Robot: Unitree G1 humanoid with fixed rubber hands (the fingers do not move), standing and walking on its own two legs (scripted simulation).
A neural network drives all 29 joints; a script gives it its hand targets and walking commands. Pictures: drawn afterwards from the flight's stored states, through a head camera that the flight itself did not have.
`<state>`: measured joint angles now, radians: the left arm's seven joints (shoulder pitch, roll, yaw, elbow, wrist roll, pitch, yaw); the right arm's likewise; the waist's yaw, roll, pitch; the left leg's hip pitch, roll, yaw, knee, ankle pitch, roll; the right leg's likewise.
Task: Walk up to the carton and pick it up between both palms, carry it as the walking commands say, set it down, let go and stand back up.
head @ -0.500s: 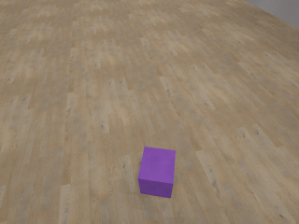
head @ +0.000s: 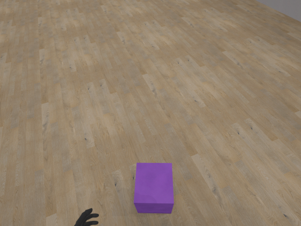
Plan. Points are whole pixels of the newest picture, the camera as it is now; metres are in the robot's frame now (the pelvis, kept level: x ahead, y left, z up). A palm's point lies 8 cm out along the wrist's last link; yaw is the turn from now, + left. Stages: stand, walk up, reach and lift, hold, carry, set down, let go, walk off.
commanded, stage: walk up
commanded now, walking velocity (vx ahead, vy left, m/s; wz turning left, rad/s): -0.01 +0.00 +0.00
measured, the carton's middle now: (154, 188) +0.41 +0.00 -0.64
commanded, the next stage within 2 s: stand in 1.76 s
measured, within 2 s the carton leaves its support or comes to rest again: neither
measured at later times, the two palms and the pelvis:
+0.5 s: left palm out of the picture +0.05 +0.25 -0.14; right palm out of the picture +0.01 -0.26 -0.11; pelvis +0.01 -0.01 +0.01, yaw +0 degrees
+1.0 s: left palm out of the picture +0.02 +0.17 -0.13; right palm out of the picture +0.01 -0.29 -0.13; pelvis +0.02 -0.05 +0.01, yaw -1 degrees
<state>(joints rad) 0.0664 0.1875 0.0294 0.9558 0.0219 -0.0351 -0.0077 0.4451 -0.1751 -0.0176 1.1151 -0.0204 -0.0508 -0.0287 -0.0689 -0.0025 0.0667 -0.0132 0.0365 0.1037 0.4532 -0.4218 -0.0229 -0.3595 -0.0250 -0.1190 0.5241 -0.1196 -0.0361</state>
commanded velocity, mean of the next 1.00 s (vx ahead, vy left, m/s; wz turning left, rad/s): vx -0.01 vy -0.03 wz -0.03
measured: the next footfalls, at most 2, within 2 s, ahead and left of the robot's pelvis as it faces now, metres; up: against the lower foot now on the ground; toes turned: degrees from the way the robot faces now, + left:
left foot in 0.30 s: +0.06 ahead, +0.09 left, +0.00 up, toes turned +0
right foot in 0.62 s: +0.04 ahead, -0.16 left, +0.00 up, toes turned +5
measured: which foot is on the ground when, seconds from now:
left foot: down 0.00-0.02, up 0.04-0.28, down 0.30-1.00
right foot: down 0.00-0.32, up 0.34-0.60, down 0.62-1.00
